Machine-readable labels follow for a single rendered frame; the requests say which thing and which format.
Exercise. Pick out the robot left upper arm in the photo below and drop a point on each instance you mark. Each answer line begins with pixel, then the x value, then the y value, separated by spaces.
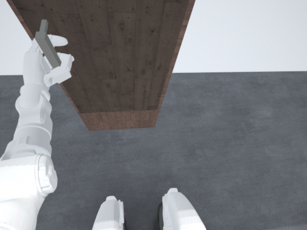
pixel 24 184

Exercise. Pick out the right robot thigh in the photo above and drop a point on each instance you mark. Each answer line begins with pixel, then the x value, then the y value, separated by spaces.
pixel 183 215

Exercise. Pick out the cupboard door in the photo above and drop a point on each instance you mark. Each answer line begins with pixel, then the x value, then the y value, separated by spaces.
pixel 122 49

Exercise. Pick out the robot left hand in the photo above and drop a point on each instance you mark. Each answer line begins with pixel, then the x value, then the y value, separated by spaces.
pixel 35 66

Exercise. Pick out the robot right shin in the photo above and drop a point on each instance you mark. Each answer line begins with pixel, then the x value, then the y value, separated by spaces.
pixel 168 222

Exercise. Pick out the robot left forearm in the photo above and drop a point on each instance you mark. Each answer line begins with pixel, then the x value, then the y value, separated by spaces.
pixel 34 129

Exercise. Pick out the handle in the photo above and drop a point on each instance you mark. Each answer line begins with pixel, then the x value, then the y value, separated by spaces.
pixel 45 44

